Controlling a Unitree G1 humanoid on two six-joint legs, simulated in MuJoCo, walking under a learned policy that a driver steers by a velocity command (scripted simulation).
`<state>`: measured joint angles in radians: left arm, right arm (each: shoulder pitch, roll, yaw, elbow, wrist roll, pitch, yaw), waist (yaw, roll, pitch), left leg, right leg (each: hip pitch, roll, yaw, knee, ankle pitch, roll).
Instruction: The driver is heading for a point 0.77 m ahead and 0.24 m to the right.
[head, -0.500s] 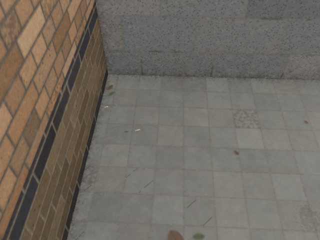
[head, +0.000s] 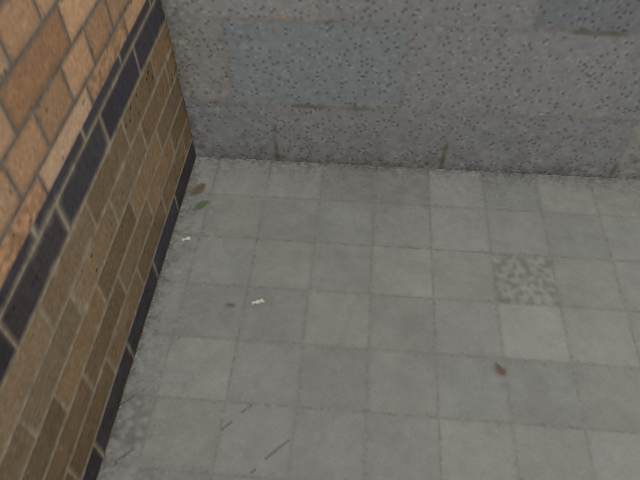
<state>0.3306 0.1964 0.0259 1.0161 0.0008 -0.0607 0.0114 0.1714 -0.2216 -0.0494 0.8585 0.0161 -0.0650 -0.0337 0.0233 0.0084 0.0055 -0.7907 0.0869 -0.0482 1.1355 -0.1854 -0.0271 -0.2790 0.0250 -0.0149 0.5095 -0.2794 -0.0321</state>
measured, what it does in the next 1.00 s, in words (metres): walks ahead, turning right: left foot, then right foot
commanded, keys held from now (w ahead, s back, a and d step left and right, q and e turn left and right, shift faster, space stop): w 0.16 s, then w+e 0.08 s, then e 0.40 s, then w+e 0.36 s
